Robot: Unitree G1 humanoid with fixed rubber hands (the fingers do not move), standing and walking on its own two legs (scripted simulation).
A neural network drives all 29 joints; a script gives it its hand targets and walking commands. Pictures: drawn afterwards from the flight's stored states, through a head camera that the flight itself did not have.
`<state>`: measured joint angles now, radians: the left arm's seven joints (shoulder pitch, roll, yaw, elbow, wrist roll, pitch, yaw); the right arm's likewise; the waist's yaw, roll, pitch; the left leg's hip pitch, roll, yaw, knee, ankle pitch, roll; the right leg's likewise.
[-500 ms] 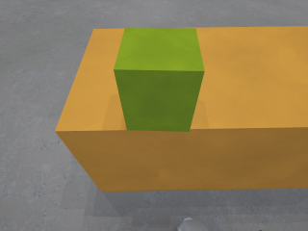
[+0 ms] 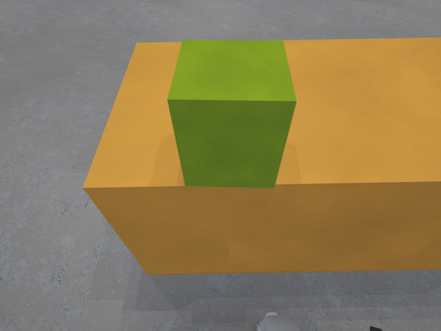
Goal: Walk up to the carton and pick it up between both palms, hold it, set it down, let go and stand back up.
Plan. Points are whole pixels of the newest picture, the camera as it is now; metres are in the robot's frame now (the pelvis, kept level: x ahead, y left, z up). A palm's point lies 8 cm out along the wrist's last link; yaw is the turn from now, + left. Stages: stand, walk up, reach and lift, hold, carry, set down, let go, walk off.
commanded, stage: walk up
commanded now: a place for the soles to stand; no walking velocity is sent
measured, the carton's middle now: (230, 118) +0.53 +0.01 +0.08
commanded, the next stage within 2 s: none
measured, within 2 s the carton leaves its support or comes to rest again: neither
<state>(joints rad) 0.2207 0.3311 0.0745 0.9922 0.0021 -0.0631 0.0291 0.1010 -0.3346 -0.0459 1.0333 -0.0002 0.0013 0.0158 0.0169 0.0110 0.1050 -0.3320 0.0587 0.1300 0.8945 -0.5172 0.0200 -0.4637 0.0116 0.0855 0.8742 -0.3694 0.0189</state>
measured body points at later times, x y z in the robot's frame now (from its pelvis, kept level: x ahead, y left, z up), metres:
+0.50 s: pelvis +0.00 +0.00 +0.00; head +0.03 -0.01 +0.45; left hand +0.06 +0.30 -0.12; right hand +0.09 -0.30 -0.14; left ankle -0.02 +0.10 -0.69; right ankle +0.06 -0.15 -0.69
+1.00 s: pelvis +0.00 +0.00 +0.00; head +0.02 +0.00 +0.45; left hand +0.05 +0.31 -0.12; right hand +0.09 -0.29 -0.13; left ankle -0.02 +0.10 -0.69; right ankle +0.05 -0.14 -0.69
